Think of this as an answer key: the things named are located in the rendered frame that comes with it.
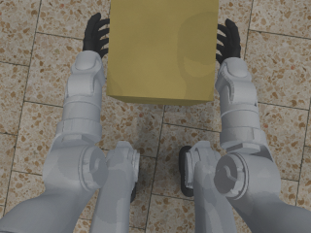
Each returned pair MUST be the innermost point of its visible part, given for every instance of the left robot foot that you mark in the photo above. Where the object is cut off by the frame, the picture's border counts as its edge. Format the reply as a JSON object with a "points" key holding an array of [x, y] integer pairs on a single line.
{"points": [[133, 194]]}

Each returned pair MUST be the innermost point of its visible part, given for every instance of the left robot shin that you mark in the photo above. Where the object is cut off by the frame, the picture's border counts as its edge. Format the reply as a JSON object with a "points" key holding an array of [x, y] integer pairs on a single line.
{"points": [[123, 144]]}

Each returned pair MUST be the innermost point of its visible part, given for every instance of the left robot forearm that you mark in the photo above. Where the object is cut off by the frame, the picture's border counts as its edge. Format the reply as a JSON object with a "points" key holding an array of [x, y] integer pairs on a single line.
{"points": [[82, 104]]}

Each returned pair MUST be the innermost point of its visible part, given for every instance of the robot right upper arm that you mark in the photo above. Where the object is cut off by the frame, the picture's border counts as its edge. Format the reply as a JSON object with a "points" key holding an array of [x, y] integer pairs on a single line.
{"points": [[252, 184]]}

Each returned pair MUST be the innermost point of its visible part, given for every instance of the robot right hand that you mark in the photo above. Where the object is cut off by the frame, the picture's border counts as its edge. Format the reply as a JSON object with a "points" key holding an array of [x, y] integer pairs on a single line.
{"points": [[231, 41]]}

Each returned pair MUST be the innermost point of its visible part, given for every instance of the robot left upper arm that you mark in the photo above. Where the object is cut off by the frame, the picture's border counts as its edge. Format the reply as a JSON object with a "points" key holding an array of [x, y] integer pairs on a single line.
{"points": [[71, 175]]}

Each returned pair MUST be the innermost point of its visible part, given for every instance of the robot left hand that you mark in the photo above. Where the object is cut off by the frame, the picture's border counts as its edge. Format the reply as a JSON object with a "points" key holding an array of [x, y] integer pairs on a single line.
{"points": [[93, 35]]}

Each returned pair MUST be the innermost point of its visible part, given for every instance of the carton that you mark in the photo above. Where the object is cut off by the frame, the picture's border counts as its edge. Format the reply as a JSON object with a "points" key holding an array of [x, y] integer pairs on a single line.
{"points": [[162, 52]]}

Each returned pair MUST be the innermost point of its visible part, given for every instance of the right robot forearm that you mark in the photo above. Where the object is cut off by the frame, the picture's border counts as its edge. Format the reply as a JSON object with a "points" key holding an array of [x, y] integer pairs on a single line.
{"points": [[239, 110]]}

